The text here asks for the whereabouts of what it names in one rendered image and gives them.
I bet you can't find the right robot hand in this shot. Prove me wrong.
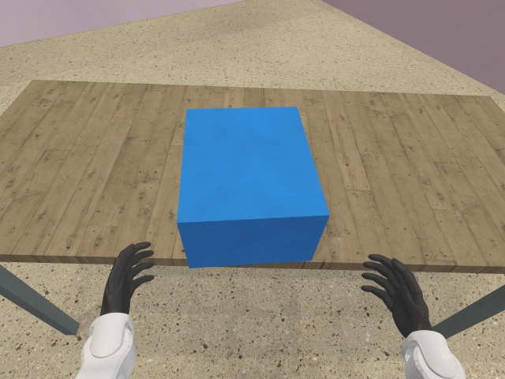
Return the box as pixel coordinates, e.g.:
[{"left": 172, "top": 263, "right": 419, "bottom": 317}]
[{"left": 361, "top": 254, "right": 432, "bottom": 338}]

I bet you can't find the left robot hand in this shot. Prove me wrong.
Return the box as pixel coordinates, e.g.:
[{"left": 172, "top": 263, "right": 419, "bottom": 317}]
[{"left": 100, "top": 242, "right": 154, "bottom": 316}]

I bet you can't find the table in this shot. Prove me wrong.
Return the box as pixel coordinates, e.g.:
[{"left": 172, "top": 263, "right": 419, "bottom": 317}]
[{"left": 0, "top": 80, "right": 505, "bottom": 339}]

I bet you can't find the left robot forearm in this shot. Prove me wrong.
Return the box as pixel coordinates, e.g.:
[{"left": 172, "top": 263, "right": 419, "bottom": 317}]
[{"left": 75, "top": 313, "right": 137, "bottom": 379}]

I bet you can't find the right robot forearm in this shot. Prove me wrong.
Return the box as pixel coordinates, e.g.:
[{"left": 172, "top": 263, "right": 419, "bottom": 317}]
[{"left": 401, "top": 330, "right": 466, "bottom": 379}]

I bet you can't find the carton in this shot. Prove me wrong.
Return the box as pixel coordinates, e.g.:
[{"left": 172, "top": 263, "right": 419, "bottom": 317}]
[{"left": 177, "top": 107, "right": 330, "bottom": 268}]

